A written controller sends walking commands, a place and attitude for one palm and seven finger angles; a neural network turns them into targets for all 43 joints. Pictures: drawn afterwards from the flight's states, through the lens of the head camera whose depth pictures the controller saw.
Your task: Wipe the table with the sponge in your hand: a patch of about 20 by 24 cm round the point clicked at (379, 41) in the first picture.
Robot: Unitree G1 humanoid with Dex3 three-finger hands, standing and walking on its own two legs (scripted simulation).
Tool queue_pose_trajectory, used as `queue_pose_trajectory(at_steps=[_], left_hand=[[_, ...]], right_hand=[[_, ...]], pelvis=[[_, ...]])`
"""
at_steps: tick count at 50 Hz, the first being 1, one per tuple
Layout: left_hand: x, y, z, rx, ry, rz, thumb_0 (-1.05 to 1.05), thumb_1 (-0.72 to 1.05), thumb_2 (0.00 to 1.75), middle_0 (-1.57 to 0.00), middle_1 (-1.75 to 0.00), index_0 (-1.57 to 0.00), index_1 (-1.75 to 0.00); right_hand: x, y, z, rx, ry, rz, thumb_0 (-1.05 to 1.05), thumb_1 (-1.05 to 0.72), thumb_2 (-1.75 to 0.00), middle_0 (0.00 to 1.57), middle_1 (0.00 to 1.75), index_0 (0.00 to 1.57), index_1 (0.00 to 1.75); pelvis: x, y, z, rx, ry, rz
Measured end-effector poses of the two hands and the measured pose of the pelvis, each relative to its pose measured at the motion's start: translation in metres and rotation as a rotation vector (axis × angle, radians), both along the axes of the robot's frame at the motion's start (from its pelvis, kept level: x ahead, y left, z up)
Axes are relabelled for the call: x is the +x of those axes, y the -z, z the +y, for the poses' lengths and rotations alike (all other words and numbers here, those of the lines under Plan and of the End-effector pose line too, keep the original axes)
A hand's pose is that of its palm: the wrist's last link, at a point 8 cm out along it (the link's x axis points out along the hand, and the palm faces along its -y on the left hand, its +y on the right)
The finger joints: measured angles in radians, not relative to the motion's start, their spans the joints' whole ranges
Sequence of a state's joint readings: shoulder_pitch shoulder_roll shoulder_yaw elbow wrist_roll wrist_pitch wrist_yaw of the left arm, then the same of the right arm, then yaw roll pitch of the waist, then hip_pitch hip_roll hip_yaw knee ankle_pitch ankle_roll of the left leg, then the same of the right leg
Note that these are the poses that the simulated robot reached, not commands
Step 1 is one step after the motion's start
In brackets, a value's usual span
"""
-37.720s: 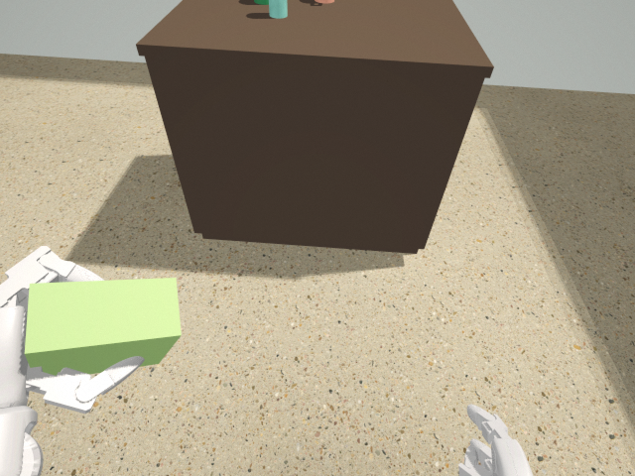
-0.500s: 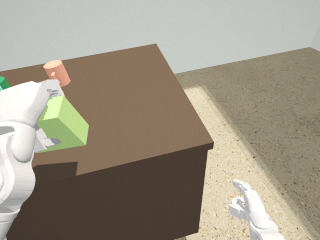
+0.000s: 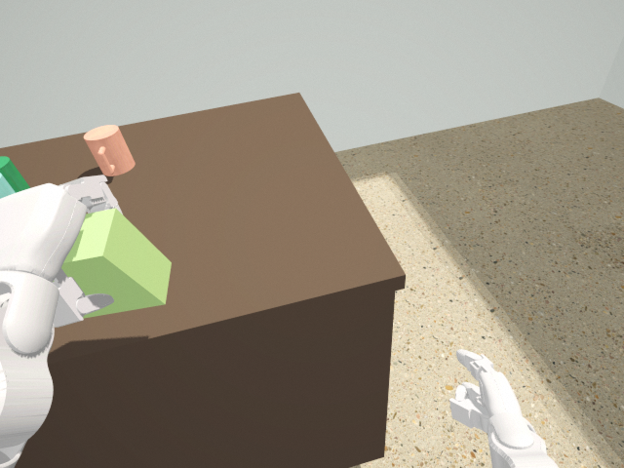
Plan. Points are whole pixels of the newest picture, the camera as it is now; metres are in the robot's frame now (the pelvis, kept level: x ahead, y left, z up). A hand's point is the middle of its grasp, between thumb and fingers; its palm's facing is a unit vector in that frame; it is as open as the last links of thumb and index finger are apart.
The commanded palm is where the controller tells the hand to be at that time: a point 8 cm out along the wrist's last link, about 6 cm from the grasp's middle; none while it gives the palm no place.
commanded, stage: bring the sponge back beside the body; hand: left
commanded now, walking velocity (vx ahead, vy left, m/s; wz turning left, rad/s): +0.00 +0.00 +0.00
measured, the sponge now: (100, 276) +0.22 +0.28 +0.20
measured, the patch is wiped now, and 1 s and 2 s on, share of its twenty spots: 0.95 0.95 0.95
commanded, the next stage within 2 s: step back with the hand held close in 0.38 s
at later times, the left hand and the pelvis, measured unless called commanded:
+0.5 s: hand (90, 259) +0.21 +0.27 +0.23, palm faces +0.32 -0.10 -0.94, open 9.8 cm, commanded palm +0.16 +0.27 +0.29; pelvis +0.00 +0.00 +0.00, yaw +0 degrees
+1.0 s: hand (96, 234) +0.20 +0.23 +0.28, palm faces +0.51 -0.75 -0.42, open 9.8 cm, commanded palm +0.12 +0.28 +0.29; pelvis -0.02 +0.00 -0.01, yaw +3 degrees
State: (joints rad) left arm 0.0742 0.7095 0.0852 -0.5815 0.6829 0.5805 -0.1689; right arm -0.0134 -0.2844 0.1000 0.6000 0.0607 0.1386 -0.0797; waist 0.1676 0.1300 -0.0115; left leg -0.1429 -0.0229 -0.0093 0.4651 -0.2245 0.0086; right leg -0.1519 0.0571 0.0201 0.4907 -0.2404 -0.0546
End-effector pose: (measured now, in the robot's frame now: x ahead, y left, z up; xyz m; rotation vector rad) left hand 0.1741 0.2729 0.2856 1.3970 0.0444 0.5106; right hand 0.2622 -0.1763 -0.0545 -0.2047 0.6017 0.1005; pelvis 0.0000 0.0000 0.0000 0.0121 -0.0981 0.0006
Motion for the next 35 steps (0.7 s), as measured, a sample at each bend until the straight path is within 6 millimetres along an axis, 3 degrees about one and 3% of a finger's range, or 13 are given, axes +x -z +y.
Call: queue_pose_trajectory(at_steps=[10, 17, 26, 30, 35], left_hand=[[-0.007, 0.006, -0.008, -0.003, 0.017, -0.004, -0.02, -0.52, 1.09, -0.73, -1.33, -0.78, -1.37], [-0.004, 0.0, -0.006, 0.004, 0.007, -0.028, -0.02, -0.52, 1.09, -0.73, -1.33, -0.78, -1.37], [0.0, 0.008, -0.007, -0.011, 0.02, -0.003, -0.02, -0.52, 1.09, -0.73, -1.33, -0.78, -1.38], [0.009, 0.023, -0.001, -0.479, 0.295, -0.186, -0.02, -0.52, 1.09, -0.73, -1.33, -0.78, -1.37], [0.007, 0.036, -0.005, -0.683, 0.499, -0.407, -0.02, -0.52, 1.09, -0.73, -1.33, -0.78, -1.38]], right_hand=[[-0.002, -0.002, -0.008, -0.021, 0.01, -0.019, 0.01, -0.91, -0.9, 0.2, 0.3, 0.2, 0.3], [-0.005, -0.003, -0.01, -0.012, 0.02, -0.024, 0.01, -0.91, -0.9, 0.2, 0.3, 0.2, 0.3], [-0.008, 0.001, -0.011, -0.014, 0.027, -0.014, 0.01, -0.91, -0.9, 0.2, 0.3, 0.2, 0.3], [-0.021, -0.001, -0.014, -0.009, 0.031, -0.022, 0.01, -0.91, -0.9, 0.2, 0.3, 0.2, 0.3], [-0.062, 0.012, -0.033, -0.103, 0.113, 0.106, 0.01, -0.91, -0.9, 0.2, 0.3, 0.2, 0.3]], pelvis=[[-0.003, 0.001, -0.005, 0.0, -0.001, -0.013], [-0.004, 0.001, -0.006, 0.0, 0.003, -0.015], [-0.003, 0.001, -0.004, -0.001, 0.005, -0.01], [-0.002, 0.004, -0.003, -0.022, -0.035, 0.051], [0.002, 0.007, -0.001, -0.023, -0.045, 0.096]])
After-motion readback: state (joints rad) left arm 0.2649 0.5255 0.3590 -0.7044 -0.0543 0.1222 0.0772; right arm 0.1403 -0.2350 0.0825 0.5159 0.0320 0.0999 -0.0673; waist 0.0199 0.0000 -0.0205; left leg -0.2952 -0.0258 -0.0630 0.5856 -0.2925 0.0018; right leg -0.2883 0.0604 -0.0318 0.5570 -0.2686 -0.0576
